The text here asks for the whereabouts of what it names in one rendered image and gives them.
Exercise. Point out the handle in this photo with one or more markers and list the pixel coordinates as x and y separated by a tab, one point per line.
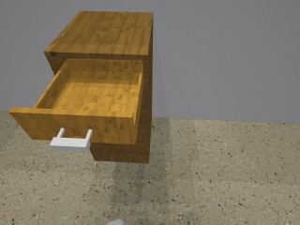
71	144

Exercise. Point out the cabinet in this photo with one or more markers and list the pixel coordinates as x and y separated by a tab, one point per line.
112	35

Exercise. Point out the drawer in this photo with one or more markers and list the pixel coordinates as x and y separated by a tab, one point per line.
104	95

